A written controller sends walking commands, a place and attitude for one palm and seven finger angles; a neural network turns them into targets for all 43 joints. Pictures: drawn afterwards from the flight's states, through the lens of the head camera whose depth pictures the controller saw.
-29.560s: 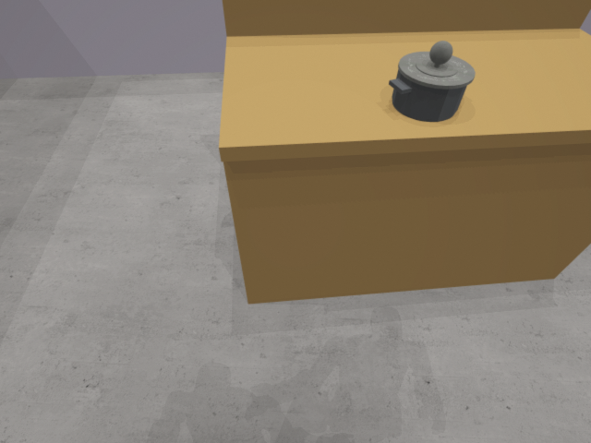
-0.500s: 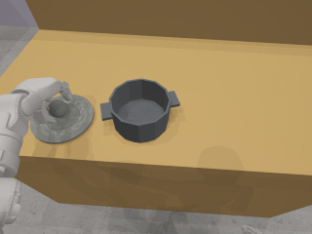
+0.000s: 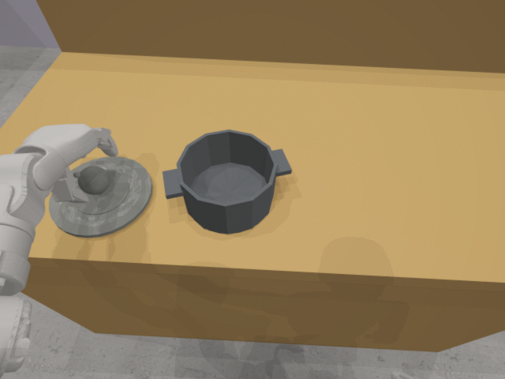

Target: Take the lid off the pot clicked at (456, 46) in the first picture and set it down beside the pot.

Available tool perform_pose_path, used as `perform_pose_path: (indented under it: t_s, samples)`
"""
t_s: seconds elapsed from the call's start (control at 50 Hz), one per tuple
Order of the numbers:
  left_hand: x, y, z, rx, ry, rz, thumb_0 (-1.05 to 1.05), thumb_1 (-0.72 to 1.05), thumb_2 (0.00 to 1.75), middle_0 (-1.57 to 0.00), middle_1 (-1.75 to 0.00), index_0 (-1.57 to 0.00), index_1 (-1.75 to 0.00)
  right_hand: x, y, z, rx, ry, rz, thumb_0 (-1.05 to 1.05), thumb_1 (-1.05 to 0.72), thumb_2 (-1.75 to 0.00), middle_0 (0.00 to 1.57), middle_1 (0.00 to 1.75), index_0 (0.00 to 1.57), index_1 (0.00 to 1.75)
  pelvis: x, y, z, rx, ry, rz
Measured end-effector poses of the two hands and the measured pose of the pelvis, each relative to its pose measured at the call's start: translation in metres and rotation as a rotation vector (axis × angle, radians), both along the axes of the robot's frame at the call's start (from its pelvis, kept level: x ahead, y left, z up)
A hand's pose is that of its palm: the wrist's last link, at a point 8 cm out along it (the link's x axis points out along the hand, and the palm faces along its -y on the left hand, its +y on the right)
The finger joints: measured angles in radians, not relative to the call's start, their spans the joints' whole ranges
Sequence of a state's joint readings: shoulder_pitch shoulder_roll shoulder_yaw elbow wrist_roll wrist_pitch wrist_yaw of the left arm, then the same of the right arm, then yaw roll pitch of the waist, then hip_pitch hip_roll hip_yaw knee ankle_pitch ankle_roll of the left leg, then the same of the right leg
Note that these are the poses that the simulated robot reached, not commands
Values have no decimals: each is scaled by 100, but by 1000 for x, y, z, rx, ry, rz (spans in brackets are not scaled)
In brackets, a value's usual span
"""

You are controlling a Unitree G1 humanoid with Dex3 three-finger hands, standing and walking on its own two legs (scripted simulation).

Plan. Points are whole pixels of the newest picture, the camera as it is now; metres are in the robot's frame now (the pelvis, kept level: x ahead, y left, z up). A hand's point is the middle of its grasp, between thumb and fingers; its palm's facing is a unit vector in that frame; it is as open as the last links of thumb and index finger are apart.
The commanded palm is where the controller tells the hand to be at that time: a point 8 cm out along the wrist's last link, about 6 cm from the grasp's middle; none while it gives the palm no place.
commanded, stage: raise the empty hand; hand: left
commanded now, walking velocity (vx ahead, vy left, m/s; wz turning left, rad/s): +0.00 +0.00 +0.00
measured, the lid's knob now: (94, 180) +0.43 +0.28 +0.05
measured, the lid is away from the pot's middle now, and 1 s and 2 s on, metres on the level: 0.23 0.23 0.23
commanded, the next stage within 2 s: draw the hand back to the body in 1.18 s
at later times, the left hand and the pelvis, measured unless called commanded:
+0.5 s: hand (65, 146) +0.41 +0.28 +0.15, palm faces -0.28 -0.04 -0.96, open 11.0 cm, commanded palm +0.40 +0.28 +0.21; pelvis +0.00 +0.00 +0.00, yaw +1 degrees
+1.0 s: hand (48, 116) +0.42 +0.28 +0.20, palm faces -0.25 -0.04 -0.97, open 11.0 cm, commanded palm +0.41 +0.28 +0.26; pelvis +0.00 -0.01 +0.01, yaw +1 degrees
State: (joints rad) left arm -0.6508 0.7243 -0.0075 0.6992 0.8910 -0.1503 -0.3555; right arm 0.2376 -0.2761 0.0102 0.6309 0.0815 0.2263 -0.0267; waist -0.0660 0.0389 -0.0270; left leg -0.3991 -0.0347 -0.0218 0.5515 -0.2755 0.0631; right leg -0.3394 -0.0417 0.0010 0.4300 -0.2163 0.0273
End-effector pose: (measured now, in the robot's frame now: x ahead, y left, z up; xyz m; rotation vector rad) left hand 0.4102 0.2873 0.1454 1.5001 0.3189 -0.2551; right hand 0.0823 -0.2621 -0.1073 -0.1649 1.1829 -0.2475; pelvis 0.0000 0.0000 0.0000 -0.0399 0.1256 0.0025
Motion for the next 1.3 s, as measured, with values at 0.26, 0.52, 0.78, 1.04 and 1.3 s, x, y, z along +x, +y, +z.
perform_pose_path:
  t_s: [0.26, 0.52, 0.78, 1.04, 1.3]
  samples:
    - [1, -5, 31, 10, -42, 22, 0, -11, 87, -47, -66, -48, -66, 19, 6, 2, 25, -54, 38, 0, -90, -90, 20, 30, 20, 30, -1, 0, 2, 3, -19, 8]
    - [-1, -10, 62, 32, -85, 40, 0, -11, 87, -48, -66, -48, -66, 28, 5, 5, 40, -80, 67, 0, -90, -90, 20, 30, 20, 30, -2, -4, 4, 7, -36, 17]
    - [-2, -6, 86, 43, -86, 99, 0, -11, 87, -48, -66, -48, -66, 30, -4, 7, 30, -79, 82, 0, -90, -90, 20, 30, 20, 30, -4, -11, 5, 9, -45, 23]
    - [7, -9, 112, 44, -113, 121, 0, -11, 87, -48, -66, -48, -66, 27, -11, 7, 22, -71, 78, 1, -90, -90, 20, 30, 20, 30, -4, -15, 5, 11, -46, 22]
    - [18, -13, 122, 55, -117, 138, 0, -11, 87, -48, -66, -48, -66, 25, -12, 4, 38, -62, 59, 1, -90, -90, 20, 30, 20, 30, 1, -16, 6, 14, -37, 12]
